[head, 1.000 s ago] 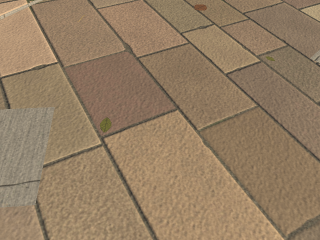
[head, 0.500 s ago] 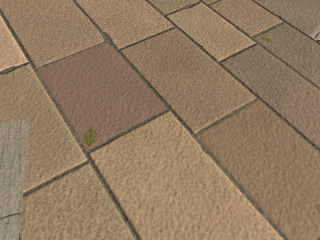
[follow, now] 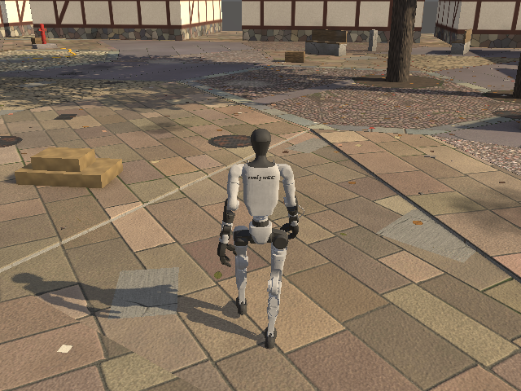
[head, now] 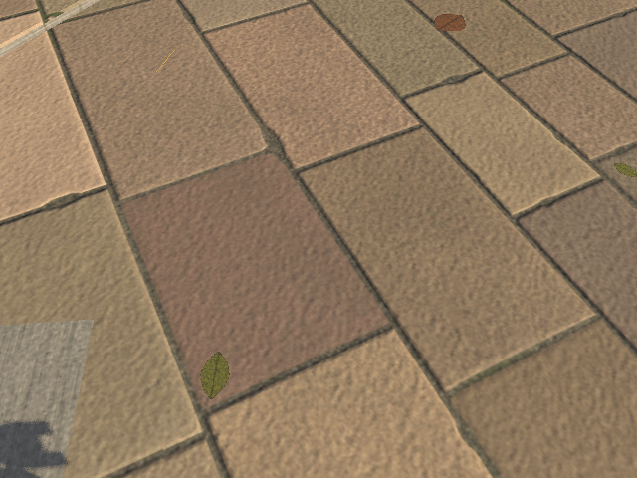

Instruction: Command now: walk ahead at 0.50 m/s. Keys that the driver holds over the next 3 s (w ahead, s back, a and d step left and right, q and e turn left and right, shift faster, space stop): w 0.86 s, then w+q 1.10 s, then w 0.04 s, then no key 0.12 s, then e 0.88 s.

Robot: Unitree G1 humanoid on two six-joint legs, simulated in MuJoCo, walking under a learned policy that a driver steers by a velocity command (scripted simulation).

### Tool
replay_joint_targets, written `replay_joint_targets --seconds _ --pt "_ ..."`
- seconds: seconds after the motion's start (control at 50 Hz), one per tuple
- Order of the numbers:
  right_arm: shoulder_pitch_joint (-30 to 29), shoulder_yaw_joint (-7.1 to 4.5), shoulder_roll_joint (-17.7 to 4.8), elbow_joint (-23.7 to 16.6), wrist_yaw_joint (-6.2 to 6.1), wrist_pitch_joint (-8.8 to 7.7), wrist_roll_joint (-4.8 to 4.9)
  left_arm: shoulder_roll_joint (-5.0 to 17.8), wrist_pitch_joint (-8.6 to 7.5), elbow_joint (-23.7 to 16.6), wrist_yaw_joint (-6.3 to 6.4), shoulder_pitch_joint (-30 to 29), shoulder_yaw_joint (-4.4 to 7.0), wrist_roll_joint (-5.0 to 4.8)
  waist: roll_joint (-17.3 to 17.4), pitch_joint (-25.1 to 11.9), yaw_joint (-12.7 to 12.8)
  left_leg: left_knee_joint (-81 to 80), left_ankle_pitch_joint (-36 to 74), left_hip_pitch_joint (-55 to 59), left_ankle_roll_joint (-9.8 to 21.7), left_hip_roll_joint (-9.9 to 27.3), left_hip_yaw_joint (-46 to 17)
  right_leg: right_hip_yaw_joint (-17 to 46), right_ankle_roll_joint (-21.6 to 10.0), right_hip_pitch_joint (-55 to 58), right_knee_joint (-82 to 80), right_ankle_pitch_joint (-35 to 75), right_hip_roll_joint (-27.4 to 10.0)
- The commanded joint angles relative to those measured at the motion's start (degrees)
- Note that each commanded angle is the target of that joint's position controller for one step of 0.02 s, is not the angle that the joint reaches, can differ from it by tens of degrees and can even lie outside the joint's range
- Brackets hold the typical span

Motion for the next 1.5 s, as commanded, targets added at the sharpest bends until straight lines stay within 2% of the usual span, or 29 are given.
replay_joint_targets --seconds 0.02,0.08,0.1,0.12,0.14,0.16,0.18,0.22,0.34,0.54,0.6,0.64,0.66,0.68,0.7,0.72,0.74,0.78,0.9,1.1,1.16,1.2,1.22,1.24,1.26,1.28,1.32,1.38,1.5 --pt "-4.95 -0.59 -3.50 -4.71 -0.24 -1.29 0.12 8.18 -0.13 -0.32 0.71 4.04 1.38 0.53 -5.74 2.99 -1.31 -3.80 -3.46 0.10 2.02 -2.43 1.66 6.42 -5.46 1.87 2.60 42.18 -17.43" --pt "9.99 -2.15 -6.07 -0.20 -1.34 -2.32 -0.09 9.72 0.11 -0.61 0.83 1.10 1.80 0.55 -5.81 -4.40 -8.20 -9.48 -7.07 18.57 5.57 -7.14 3.18 4.24 -3.70 1.44 19.84 58.30 -16.42" --pt "19.71 -3.18 -8.42 2.61 -1.91 -2.89 -1.09 9.27 0.08 -1.33 0.68 0.11 1.60 -0.01 -4.65 -9.49 -12.17 -10.74 -5.50 32.92 7.66 -3.06 -1.05 3.07 -2.79 -7.29 31.86 48.32 -14.70" --pt "27.77 -4.76 -14.25 3.51 -2.44 -2.97 -2.55 4.92 0.00 -3.58 0.01 2.61 0.53 -1.98 4.72 -17.75 -12.58 -12.16 -11.34 49.89 13.11 13.26 -22.88 -0.62 -0.43 -24.89 52.55 21.80 -8.33" --pt "26.13 -5.03 -14.35 3.58 -1.56 -1.94 -1.02 6.49 0.20 -2.98 -0.20 5.30 1.57 -2.09 8.71 -21.51 -10.42 -19.60 -11.25 53.38 18.33 20.72 -43.24 3.58 -0.09 -36.29 66.57 -12.78 -0.68" --pt "19.49 -4.42 -11.96 2.75 -1.18 -1.64 0.38 8.66 0.56 -4.05 -0.05 0.15 2.30 -0.83 2.31 -12.46 -7.95 -21.01 -15.26 45.67 16.43 17.94 -35.55 7.35 -0.78 -40.90 67.95 -8.16 -5.07" --pt "14.86 -3.39 -8.17 1.97 -0.96 -1.97 0.65 7.68 0.27 -5.37 -0.34 -4.35 2.14 -0.37 -0.17 -5.66 -6.94 -23.49 -13.79 37.14 14.77 15.71 -28.46 7.31 -0.66 -41.36 65.20 -3.84 -7.07" --pt "13.30 -1.98 -3.80 3.11 -1.34 -2.86 0.43 5.87 1.10 -5.78 -0.77 -5.64 2.27 0.70 -0.21 -0.53 -3.33 -26.62 -6.67 26.82 10.50 10.50 -19.05 7.07 0.09 -36.71 57.97 -0.29 -10.13" --pt "20.49 -1.90 -6.42 5.86 -1.78 -4.30 0.51 4.98 3.62 -8.80 -2.08 -12.65 2.25 1.26 1.08 1.35 -2.38 -30.10 2.83 25.22 9.73 6.89 -10.45 3.81 3.25 -40.61 48.35 7.49 -11.83" --pt "29.91 -1.45 -6.80 8.42 -2.48 -3.83 -0.08 5.23 2.85 -15.65 -2.09 -30.93 1.34 0.21 2.38 3.22 -7.25 -27.23 16.13 39.22 8.71 8.08 -6.69 -0.07 2.03 -42.33 24.75 14.15 -8.94" --pt "27.98 -1.83 -7.97 8.48 -2.97 -3.63 -0.44 6.32 2.06 -15.32 -1.72 -27.47 1.93 0.21 2.83 1.50 -4.47 -20.42 30.76 41.66 7.46 9.02 -5.25 -1.11 -0.70 -34.90 20.89 7.92 -6.20" --pt "26.11 -1.99 -8.59 8.23 -2.85 -3.27 -0.17 8.27 1.16 -10.29 -0.85 -12.46 3.26 0.64 1.32 -6.19 1.89 -3.49 36.95 38.24 5.59 6.29 -2.55 -2.37 -3.21 -16.46 15.73 9.34 -3.11" --pt "25.69 -1.45 -7.14 6.66 -2.63 -3.33 0.47 12.17 0.64 -7.94 -0.21 -2.22 4.49 2.08 -2.19 -12.81 5.32 11.84 20.85 26.72 4.49 3.81 -1.01 7.80 -6.07 -1.03 15.37 6.23 -12.58" --pt "32.60 -0.40 -1.14 5.57 -1.89 -3.25 2.89 18.36 0.80 -7.42 -0.33 1.98 6.02 2.76 -15.53 -20.31 2.71 34.93 -20.61 5.46 1.65 -7.22 1.77 36.82 -14.92 15.15 10.07 2.88 -30.17" --pt "29.13 -1.91 -6.82 6.01 -1.98 -3.12 1.26 15.79 1.85 -7.91 -0.76 -2.59 5.62 0.44 -8.01 -18.35 1.80 40.49 -26.40 -0.23 2.54 -6.47 -6.48 42.33 -14.40 10.83 4.94 -0.95 -28.48" --pt "23.65 -2.19 -7.05 4.12 -1.85 -3.19 0.82 12.57 1.84 -9.04 -0.91 -9.46 4.63 -0.17 -5.60 -8.94 -0.54 39.68 -21.36 -2.89 2.86 -3.23 -6.83 32.31 -12.43 2.29 4.17 -1.06 -26.60" --pt "20.70 -2.05 -6.27 3.46 -1.68 -3.45 0.63 9.14 1.36 -9.32 -1.16 -12.43 3.70 0.00 -2.72 -4.82 -1.65 36.38 -17.58 -1.42 2.85 -1.31 -6.81 26.38 -10.70 -4.70 2.05 4.18 -24.08" --pt "21.26 -2.02 -4.35 3.72 -1.23 -2.16 -0.75 5.68 0.56 -7.77 -0.75 -12.73 2.56 -0.15 -4.08 -1.93 -4.96 30.56 -15.13 4.06 2.00 0.94 -6.49 17.55 -7.06 -12.85 -0.21 11.32 -19.32" --pt "13.64 -1.92 -3.56 1.06 -0.01 0.23 -0.86 8.53 -0.79 -5.13 -0.40 -5.52 2.75 -0.20 -4.39 0.66 -5.17 22.02 -7.50 -1.75 -0.57 2.28 -4.03 9.60 -6.43 -12.72 -4.09 17.91 -17.28" --pt "-2.80 -0.61 -2.76 -5.31 0.62 -0.37 -0.29 8.09 -0.83 -2.85 0.95 2.07 2.01 0.26 -4.92 3.80 -1.06 -0.12 -0.09 -2.43 2.28 -1.25 1.58 -2.30 -2.87 -1.06 -1.68 33.54 -18.46" --pt "0.07 -1.28 -3.87 -5.31 0.38 -0.57 -0.56 10.09 -0.30 -2.94 1.72 0.70 2.40 0.38 -6.53 1.10 -3.40 -2.46 -7.52 3.84 5.40 -5.15 4.83 -5.20 -2.22 3.06 7.63 55.67 -19.58" --pt "9.81 -2.54 -5.92 -2.59 0.04 -0.87 -0.73 11.75 0.61 -3.45 1.84 -0.52 2.89 0.54 -7.51 -4.65 -7.39 -4.89 -11.26 14.47 8.26 -9.03 6.15 -6.76 -1.82 2.80 23.07 63.74 -19.68" --pt "18.06 -3.69 -8.11 -0.21 -0.20 -1.22 -1.38 12.18 0.91 -4.40 1.67 -1.68 2.98 0.18 -6.20 -8.76 -11.35 -8.99 -9.35 26.55 10.49 -8.37 2.95 -7.81 -0.60 -4.15 35.65 55.70 -18.83" --pt "25.21 -5.61 -14.07 0.36 -0.96 -1.17 -2.16 9.88 0.68 -7.47 1.05 -2.44 2.40 -0.94 1.26 -15.22 -13.73 -10.54 -13.57 42.36 16.08 5.13 -15.83 -9.08 1.63 -20.82 56.20 32.85 -15.07" --pt "22.37 -6.30 -17.22 -0.64 -0.79 -0.41 -0.87 8.19 0.10 -10.90 0.07 -2.86 2.45 -1.27 10.47 -18.65 -9.65 -18.93 -7.42 51.47 23.98 17.69 -46.16 -1.98 3.81 -40.34 73.48 -13.77 -1.78" --pt "20.75 -5.99 -16.03 -0.28 -0.89 0.20 0.56 10.45 -0.34 -12.20 -0.27 -8.83 2.84 -0.22 1.51 -13.40 -9.72 -19.95 -7.89 48.02 22.18 15.25 -39.50 6.56 2.92 -46.57 73.56 -8.79 -6.36" --pt "15.13 -4.54 -10.48 -0.77 -1.24 0.02 0.63 9.53 -1.16 -13.00 -0.47 -11.01 2.64 -0.52 -4.08 -3.17 -5.63 -22.84 -0.52 33.76 16.98 10.89 -27.74 6.33 3.12 -44.28 63.79 -1.85 -10.56" --pt "13.94 -3.68 -9.03 -1.12 -1.79 -1.40 1.34 8.19 1.96 -13.54 -0.83 -9.55 2.55 1.77 -2.18 -2.65 -2.10 -24.15 8.35 25.34 14.42 5.08 -20.08 5.94 5.75 -37.27 55.78 -1.26 -11.91" --pt "21.04 -4.23 -11.88 -1.02 -1.54 -1.71 1.30 8.82 3.76 -19.26 -1.38 -22.33 2.40 1.49 0.78 -0.47 -5.58 -25.78 8.92 26.56 11.88 2.04 -19.55 4.03 8.73 -44.10 41.36 9.79 -11.57"
Next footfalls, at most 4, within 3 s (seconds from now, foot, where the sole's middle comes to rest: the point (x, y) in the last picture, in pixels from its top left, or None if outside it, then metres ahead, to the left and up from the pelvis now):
0.10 left None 0.23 0.10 -0.78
0.66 right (398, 445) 0.53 -0.08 -0.78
1.22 left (322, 323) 0.82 0.09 -0.78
1.76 right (350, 210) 1.18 0.04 -0.78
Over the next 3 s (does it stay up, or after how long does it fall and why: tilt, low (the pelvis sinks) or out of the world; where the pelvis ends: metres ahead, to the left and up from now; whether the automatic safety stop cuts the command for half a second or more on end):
stays up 1.19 0.17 0.01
